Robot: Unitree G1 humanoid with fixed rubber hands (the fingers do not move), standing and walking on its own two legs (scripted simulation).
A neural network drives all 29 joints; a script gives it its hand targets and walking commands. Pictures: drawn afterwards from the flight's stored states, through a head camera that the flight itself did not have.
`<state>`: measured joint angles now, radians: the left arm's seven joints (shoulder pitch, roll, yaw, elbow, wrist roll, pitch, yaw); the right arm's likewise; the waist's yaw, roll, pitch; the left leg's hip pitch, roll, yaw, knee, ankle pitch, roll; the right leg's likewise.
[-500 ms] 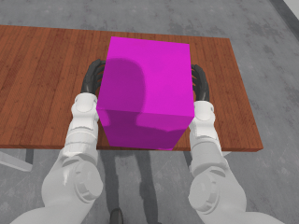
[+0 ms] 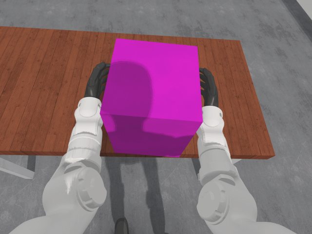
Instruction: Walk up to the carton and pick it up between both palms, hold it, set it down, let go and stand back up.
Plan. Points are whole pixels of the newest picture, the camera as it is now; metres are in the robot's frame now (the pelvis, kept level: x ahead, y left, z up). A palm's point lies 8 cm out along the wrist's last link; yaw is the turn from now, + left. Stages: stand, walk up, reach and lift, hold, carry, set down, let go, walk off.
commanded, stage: reach and lift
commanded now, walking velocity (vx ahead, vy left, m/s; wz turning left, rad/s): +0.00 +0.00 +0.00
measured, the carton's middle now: (151, 105) +0.45 +0.00 +0.00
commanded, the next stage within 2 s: none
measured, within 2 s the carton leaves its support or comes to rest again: leaves its support in 0.26 s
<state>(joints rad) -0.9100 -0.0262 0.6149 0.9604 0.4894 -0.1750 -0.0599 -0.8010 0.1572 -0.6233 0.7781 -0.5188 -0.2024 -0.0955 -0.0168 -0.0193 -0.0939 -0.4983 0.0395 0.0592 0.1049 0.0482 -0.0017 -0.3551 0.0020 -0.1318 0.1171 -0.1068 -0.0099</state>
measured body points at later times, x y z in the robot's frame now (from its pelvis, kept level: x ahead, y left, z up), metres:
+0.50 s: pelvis -0.03 +0.01 +0.00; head +0.08 +0.05 +0.43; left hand +0.44 +0.15 +0.05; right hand +0.41 -0.15 +0.07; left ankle +0.03 +0.12 -0.75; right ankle -0.06 -0.10 -0.75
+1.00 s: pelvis -0.03 +0.01 +0.00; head +0.03 +0.06 +0.44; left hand +0.40 +0.16 +0.04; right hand +0.38 -0.14 +0.07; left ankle +0.03 +0.12 -0.75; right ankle -0.06 -0.10 -0.75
